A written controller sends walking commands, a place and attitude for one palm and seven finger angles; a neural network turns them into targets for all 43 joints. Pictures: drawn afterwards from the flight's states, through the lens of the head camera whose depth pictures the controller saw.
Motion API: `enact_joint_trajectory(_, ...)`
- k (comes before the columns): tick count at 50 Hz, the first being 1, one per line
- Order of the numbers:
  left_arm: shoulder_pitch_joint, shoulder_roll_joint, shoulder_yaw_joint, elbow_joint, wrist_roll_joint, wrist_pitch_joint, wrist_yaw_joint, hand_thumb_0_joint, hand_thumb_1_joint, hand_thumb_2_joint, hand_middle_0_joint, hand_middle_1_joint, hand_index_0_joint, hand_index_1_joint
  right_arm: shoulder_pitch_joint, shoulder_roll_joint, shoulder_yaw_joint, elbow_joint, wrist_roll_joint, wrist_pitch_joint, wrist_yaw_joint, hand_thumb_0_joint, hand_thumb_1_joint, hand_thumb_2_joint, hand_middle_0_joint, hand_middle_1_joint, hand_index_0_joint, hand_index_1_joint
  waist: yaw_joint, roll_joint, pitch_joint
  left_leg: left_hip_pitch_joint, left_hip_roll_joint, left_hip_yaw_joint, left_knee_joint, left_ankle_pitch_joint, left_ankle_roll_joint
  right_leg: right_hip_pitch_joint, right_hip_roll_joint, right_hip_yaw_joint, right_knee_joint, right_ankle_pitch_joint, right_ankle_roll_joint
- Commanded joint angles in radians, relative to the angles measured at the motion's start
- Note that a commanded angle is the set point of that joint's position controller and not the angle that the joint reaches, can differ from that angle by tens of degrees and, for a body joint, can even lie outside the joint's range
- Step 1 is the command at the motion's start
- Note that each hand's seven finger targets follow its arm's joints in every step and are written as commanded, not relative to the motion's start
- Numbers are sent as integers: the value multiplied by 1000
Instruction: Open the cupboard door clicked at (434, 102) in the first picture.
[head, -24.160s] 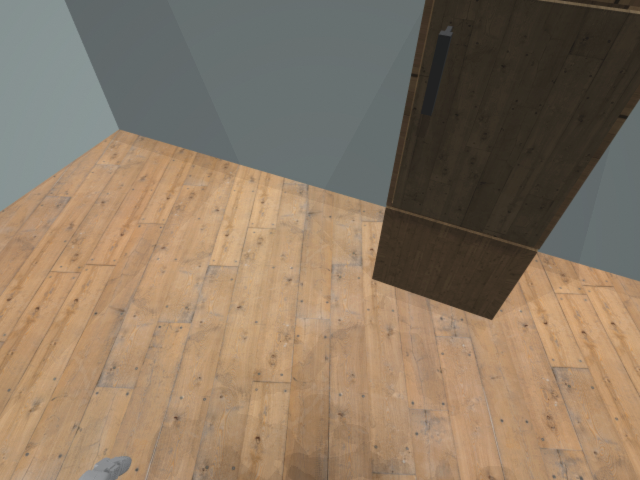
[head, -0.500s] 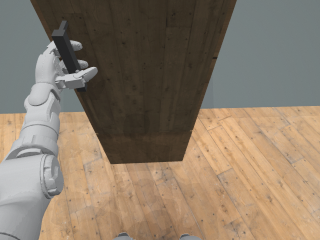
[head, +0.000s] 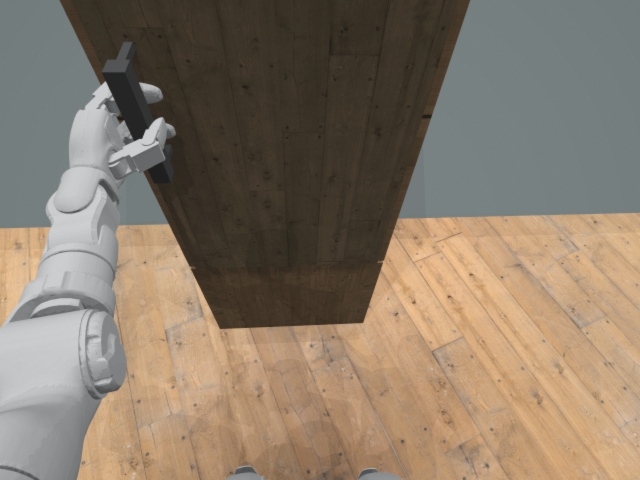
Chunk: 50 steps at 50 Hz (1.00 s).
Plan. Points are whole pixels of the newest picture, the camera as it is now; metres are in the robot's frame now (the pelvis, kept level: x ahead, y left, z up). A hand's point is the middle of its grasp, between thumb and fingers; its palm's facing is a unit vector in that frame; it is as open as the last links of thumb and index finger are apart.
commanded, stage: pull the door open along its arc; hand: left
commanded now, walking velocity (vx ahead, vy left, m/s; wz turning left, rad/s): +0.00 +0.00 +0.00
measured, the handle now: (146, 118) +0.55 +0.19 +0.13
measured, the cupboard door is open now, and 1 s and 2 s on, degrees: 0 35 36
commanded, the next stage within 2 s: open thumb and fingers to let go in 1.04 s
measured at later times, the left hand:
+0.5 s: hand (167, 217) +0.38 +0.14 +0.14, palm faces +0.07 -0.99 +0.08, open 6.5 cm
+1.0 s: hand (237, 292) +0.29 +0.06 +0.14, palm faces +0.34 -0.94 -0.01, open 6.5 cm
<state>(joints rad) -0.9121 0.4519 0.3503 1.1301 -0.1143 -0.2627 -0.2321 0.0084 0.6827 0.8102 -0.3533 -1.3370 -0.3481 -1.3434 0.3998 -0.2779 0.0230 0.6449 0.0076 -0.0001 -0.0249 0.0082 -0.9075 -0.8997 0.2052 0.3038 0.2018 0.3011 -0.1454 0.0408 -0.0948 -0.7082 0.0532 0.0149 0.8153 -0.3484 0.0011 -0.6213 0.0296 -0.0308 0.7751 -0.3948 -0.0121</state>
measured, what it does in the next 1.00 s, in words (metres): stands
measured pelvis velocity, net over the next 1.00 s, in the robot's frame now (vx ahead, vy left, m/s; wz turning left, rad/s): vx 0.03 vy -0.03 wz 0.05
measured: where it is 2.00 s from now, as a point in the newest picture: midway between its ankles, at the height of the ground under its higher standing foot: outside the picture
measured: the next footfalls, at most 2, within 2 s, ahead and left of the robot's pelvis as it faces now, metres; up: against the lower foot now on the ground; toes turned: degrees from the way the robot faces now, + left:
none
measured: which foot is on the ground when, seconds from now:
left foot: down 0.00-1.00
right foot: down 0.00-1.00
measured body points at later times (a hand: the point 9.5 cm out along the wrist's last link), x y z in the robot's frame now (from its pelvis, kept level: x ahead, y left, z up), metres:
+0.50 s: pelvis +0.03 +0.00 +0.02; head +0.04 -0.01 +0.47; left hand +0.37 +0.19 +0.13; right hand +0.17 -0.24 -0.08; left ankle +0.02 +0.12 -0.70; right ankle -0.01 -0.11 -0.70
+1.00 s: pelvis +0.03 -0.03 +0.02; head +0.00 -0.05 +0.47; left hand +0.26 +0.11 +0.14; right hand +0.22 -0.23 -0.07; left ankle +0.02 +0.12 -0.70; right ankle -0.01 -0.11 -0.70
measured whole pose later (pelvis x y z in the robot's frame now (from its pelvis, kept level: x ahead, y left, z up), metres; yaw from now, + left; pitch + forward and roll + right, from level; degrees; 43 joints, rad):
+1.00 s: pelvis +0.03 -0.03 +0.02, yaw +3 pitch -1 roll +0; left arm 0.21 -0.07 -0.23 -0.23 0.03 0.13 0.45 0.01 0.66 0.76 -0.29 -1.29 -0.28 -1.31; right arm 0.17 -0.19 0.03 0.57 -0.05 0.12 0.01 0.01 -0.91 -0.90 0.20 0.30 0.20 0.30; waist 0.00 0.06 -0.07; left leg -0.28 0.03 -0.02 0.63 -0.33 -0.03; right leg -0.19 0.02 -0.07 0.61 -0.41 -0.04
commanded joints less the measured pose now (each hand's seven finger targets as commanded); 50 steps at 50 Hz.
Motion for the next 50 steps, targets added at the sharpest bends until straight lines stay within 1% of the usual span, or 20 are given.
enact_joint_trajectory(1,-358,223,29,-280,-32,-69,-3,0,900,900,-400,-1350,-400,-1350,92,-155,-59,-95,8,-21,-6,0,-900,-900,200,300,200,300,36,46,-424,346,-42,-16,-69,296,37,129,26,13,-94,398,-1)
enact_joint_trajectory(3,-292,221,35,-319,-41,-69,-3,0,900,900,-400,-1350,-400,-1350,83,-154,-59,-107,10,-18,-4,0,-900,-900,200,300,200,300,53,38,-438,354,-43,-15,-73,324,37,159,29,11,-90,429,-4)
enact_joint_trajectory(6,-161,188,31,-368,-61,-46,-7,0,900,900,-400,-1350,-400,-1350,57,-150,-63,-133,18,-14,-2,0,-900,-900,200,300,200,300,71,-28,-400,329,-43,1,-91,316,40,206,30,12,-105,458,-1)
enact_joint_trajectory(9,-20,149,19,-464,-83,-22,-11,0,900,900,-400,-1350,-400,-1350,26,-141,-61,-162,28,-15,0,0,-900,-900,200,300,200,300,97,-17,-377,341,-45,13,-108,354,41,247,26,10,-110,511,-3)
enact_joint_trajectory(12,137,111,4,-586,-103,4,-9,0,900,900,-400,-1350,-400,-1350,-11,-134,-61,-189,35,-18,4,0,-900,-900,200,300,200,300,122,-38,-343,345,-45,21,-125,377,43,291,22,5,-117,546,-5)
enact_joint_trajectory(13,187,97,-2,-638,-109,13,-8,0,900,900,-400,-1350,-400,-1350,-29,-128,-60,-198,37,-21,6,0,-900,-900,200,300,200,300,133,-13,-337,357,-45,24,-131,391,41,296,18,8,-118,561,-4)
enact_joint_trajectory(15,301,57,-16,-754,-124,31,-4,0,900,900,-400,-1350,-400,-1350,-52,-119,-63,-213,39,-26,10,0,-900,-900,200,300,200,300,146,-36,-349,387,-43,28,-138,438,40,331,15,4,-119,613,0)
enact_joint_trajectory(17,415,30,-22,-876,-140,48,3,0,900,900,-400,-1350,-400,-1350,-85,-112,-62,-237,41,-36,13,0,-900,-900,200,300,200,300,167,-14,-354,411,-47,35,-143,478,40,362,10,4,-120,650,0)
enact_joint_trajectory(18,466,15,-34,-907,-139,63,9,0,900,900,-400,-1350,-400,-1350,-100,-106,-58,-238,44,-37,14,0,-900,-900,200,300,200,300,167,-25,-321,407,-44,33,-152,481,36,361,8,0,-122,654,2)
enact_joint_trajectory(19,460,-3,92,-986,-187,93,144,0,900,900,-400,-1350,-400,-1350,-139,-74,-56,-242,42,-45,17,0,-900,-900,200,300,200,300,243,-42,-303,377,-48,33,-163,457,23,364,11,-18,-136,602,3)
enact_joint_trajectory(20,508,-101,-12,-1001,-159,127,202,0,900,900,-400,-1350,-400,-1350,-157,-75,-53,-238,38,-48,23,0,-900,-900,200,300,200,300,199,-37,-255,394,-44,37,-179,425,18,346,13,-26,-145,564,5)
enact_joint_trajectory(22,574,-147,-43,-1090,-136,154,291,0,900,900,-400,-1350,-400,-1350,-177,-73,-55,-239,32,-50,27,0,-900,-900,200,300,200,300,191,-89,-200,402,-37,25,-188,416,17,336,11,-37,-162,528,5)
enact_joint_trajectory(23,616,-160,-55,-1134,-110,171,331,0,900,900,-400,-1350,-400,-1350,-192,-69,-54,-237,28,-45,29,0,-900,-900,200,300,200,300,195,-65,-209,413,-35,26,-192,428,15,342,6,-34,-157,532,4)
enact_joint_trajectory(26,666,-256,-156,-1286,-37,219,444,0,900,900,-400,-1350,-400,-1350,-232,-49,-50,-243,6,-25,34,0,-900,-900,200,300,200,300,191,-43,-239,463,-33,29,-195,450,11,363,-5,-32,-161,540,3)
enact_joint_trajectory(29,723,-334,-251,-1364,33,277,550,0,900,900,-400,-1350,-400,-1350,-270,-36,-41,-246,-11,4,33,0,-900,-900,200,300,200,300,182,-46,-207,478,-31,20,-204,418,10,366,-14,-29,-179,504,0)
enact_joint_trajectory(32,724,-390,-311,-1392,82,327,640,0,900,900,-400,-1350,-400,-1350,-303,-29,-33,-239,-29,31,18,0,-900,-900,200,300,200,300,165,-108,-159,479,-33,11,-207,354,13,373,-24,-21,-216,463,3)
enact_joint_trajectory(35,776,-492,-397,-1439,107,357,716,0,900,900,-400,-1350,-400,-1350,-344,-11,-25,-240,-41,45,17,0,-900,-900,200,300,200,300,170,-106,-146,493,-38,7,-209,341,11,386,-35,-17,-237,457,0)
enact_joint_trajectory(38,790,-517,-467,-1458,153,362,732,0,900,900,-400,-1350,-400,-1350,-358,-6,-24,-231,-49,62,13,0,-900,-900,200,300,200,300,154,-112,-122,512,-40,2,-204,341,16,386,-47,-2,-257,485,2)
enact_joint_trajectory(42,880,-566,-559,-1497,194,356,720,0,900,900,-400,-1350,-400,-1350,-375,7,-24,-237,-55,75,15,0,-900,-900,200,300,200,300,162,-98,-113,531,-41,-7,-201,360,18,403,-54,6,-259,529,-2)
enact_joint_trajectory(50,1156,-628,-666,-1669,152,325,674,0,900,900,-400,-1350,-400,-1350,-398,23,-23,-265,-44,59,39,0,-900,-900,200,300,200,300,181,-121,-91,533,-42,-13,-195,368,21,440,-61,0,-260,596,2)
